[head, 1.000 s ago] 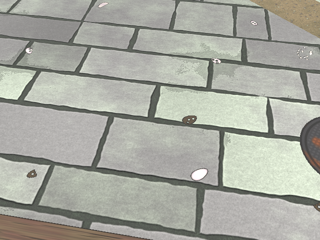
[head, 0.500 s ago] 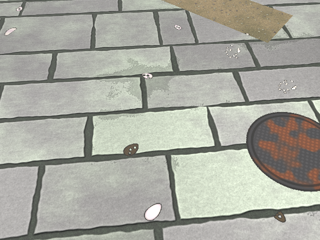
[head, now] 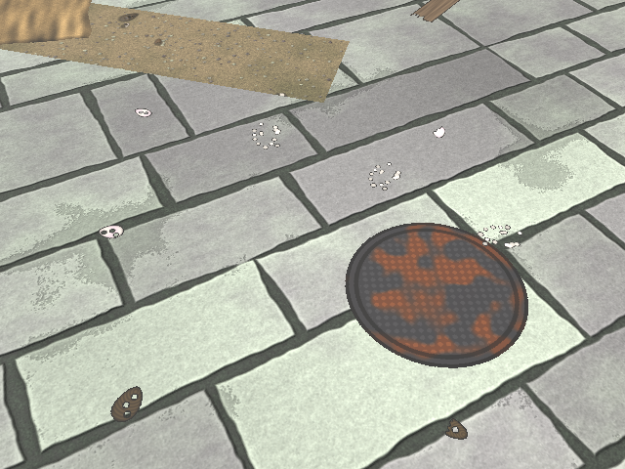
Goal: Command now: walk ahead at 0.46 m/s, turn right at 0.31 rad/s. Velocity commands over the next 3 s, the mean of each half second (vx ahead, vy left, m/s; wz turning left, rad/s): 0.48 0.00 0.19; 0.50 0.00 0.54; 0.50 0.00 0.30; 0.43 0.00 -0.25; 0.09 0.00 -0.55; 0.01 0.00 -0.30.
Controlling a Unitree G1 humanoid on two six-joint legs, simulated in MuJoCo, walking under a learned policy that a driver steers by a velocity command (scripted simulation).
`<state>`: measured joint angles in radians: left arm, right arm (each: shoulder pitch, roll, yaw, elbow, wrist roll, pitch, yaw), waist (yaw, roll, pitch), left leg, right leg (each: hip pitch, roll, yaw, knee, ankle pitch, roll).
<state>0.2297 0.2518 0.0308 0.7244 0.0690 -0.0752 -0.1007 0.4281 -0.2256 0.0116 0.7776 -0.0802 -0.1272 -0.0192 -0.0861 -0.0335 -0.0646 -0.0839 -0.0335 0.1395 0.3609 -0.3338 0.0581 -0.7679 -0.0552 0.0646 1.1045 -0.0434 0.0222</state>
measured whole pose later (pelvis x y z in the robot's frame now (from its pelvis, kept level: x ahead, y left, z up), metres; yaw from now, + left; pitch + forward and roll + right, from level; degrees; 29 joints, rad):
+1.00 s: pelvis +0.53 +0.09 -0.16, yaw +27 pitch +2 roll -2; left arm 0.09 0.29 0.07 0.86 0.00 -0.10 0.01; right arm 0.28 -0.24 -0.08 0.73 0.00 -0.04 0.02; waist -0.02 -0.02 0.04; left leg -0.34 -0.08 -0.02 0.49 -0.18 0.10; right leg -0.57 -0.07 0.04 1.11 -0.31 -0.01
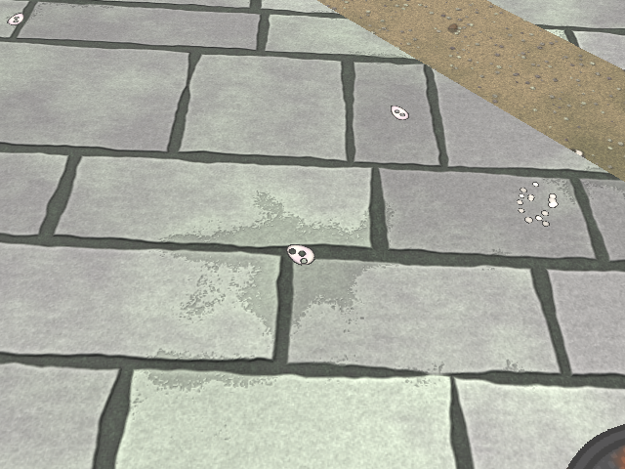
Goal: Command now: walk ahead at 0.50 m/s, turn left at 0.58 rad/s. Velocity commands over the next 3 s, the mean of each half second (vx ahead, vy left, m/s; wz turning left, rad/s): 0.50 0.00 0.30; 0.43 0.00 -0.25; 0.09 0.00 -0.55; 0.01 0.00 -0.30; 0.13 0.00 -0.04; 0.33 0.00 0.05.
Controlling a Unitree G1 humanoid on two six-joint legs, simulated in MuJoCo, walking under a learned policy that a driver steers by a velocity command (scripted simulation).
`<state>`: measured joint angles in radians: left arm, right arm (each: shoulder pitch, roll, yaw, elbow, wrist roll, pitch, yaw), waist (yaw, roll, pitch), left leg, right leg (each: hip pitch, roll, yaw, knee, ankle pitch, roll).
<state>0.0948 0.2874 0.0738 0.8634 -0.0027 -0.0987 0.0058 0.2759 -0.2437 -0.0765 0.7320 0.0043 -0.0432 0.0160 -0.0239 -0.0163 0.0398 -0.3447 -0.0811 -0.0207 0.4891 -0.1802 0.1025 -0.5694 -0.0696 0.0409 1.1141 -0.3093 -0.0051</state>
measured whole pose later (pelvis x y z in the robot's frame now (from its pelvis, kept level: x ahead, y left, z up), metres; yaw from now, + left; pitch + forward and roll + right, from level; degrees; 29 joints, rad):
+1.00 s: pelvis +0.55 +0.05 +0.00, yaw -3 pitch +2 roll +0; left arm 0.29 0.31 0.08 0.83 -0.03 -0.01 0.02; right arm 0.08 -0.23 -0.05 0.72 -0.02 -0.08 0.00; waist 0.04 -0.03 0.05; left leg -0.36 0.02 0.06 0.47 -0.15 0.02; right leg -0.50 -0.01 0.04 1.16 -0.49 0.04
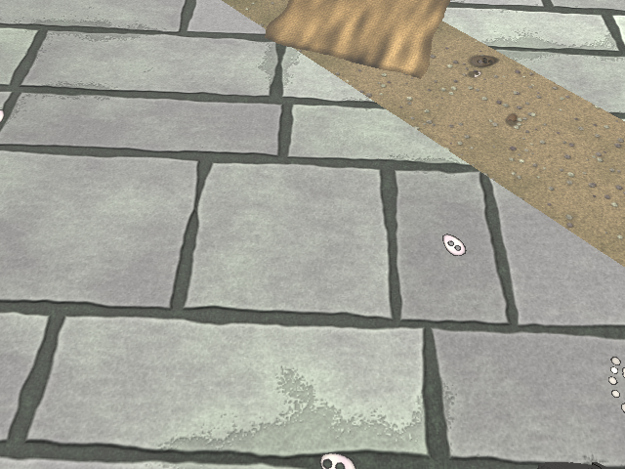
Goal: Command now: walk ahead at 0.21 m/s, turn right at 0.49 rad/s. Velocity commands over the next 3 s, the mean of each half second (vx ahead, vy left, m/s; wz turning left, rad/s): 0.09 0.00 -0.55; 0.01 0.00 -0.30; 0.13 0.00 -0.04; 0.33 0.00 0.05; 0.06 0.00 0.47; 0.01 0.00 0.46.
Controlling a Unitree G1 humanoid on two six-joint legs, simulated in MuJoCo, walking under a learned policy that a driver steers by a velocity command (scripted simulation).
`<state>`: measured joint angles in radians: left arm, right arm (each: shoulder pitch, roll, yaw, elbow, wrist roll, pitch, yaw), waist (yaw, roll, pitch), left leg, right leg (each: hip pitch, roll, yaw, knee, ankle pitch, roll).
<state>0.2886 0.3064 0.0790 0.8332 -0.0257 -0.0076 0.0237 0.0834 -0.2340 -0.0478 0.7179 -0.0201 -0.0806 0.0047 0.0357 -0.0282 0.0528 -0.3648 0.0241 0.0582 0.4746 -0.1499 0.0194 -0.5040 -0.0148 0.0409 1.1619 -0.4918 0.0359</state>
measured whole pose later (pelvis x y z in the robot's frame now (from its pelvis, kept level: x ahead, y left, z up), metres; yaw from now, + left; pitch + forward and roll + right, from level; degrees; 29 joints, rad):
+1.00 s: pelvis +0.11 -0.02 +0.00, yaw -25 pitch +1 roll -1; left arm 0.17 0.29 0.07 0.71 -0.01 0.05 0.02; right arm 0.15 -0.24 -0.04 0.80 0.00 0.00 -0.01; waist -0.01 -0.02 0.03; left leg -0.26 0.01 -0.02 0.50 -0.25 0.00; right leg -0.26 0.00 0.07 0.60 -0.35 0.07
